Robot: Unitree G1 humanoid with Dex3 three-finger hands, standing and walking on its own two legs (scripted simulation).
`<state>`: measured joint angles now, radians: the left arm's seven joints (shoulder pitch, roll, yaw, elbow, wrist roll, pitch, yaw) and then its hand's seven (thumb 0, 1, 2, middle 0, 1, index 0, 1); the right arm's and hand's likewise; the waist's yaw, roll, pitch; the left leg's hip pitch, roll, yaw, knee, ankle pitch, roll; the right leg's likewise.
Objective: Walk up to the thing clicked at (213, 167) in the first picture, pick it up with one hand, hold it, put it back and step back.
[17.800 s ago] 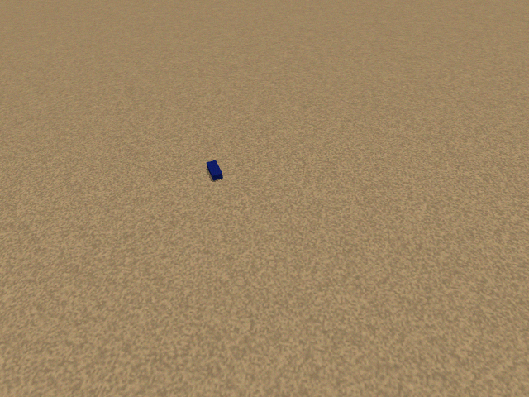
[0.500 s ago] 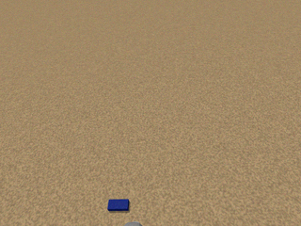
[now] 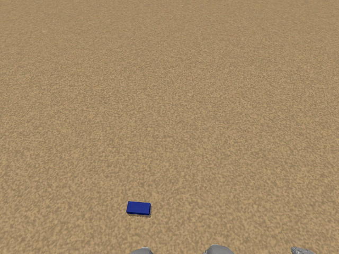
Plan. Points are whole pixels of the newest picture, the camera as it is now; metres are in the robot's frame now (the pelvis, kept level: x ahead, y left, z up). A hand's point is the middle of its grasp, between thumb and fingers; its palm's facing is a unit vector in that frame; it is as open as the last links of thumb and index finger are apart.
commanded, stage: walk up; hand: left
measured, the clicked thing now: (138, 208) +0.43 +0.20 -0.73
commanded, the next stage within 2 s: stand in 0.10 s
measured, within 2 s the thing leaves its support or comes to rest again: neither
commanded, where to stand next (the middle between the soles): +0.05 -0.03 m, yaw -1 degrees
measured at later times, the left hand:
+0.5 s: hand out of the picture +0.10 +0.25 -0.13, palm faces -0.04 -0.94 -0.33, open 7.4 cm
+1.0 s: hand out of the picture +0.11 +0.25 -0.13, palm faces -0.04 -0.94 -0.34, open 7.3 cm
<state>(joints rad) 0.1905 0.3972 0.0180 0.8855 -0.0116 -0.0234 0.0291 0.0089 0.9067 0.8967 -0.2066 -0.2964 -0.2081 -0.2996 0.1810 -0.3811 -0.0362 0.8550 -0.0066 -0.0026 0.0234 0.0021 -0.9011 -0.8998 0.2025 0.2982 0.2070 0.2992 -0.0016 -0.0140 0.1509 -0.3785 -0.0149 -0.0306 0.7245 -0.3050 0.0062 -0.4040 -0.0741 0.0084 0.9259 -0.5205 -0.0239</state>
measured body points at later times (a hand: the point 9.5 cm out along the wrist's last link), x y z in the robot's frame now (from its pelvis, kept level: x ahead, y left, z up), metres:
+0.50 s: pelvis +0.01 +0.00 +0.03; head +0.03 +0.01 +0.47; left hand +0.10 +0.30 -0.11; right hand +0.08 -0.30 -0.10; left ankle +0.05 +0.12 -0.71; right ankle +0.03 -0.14 -0.71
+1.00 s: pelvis +0.03 -0.01 +0.03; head +0.04 +0.00 +0.48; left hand +0.11 +0.30 -0.10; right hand +0.11 -0.31 -0.10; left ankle +0.05 +0.12 -0.71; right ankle +0.03 -0.15 -0.71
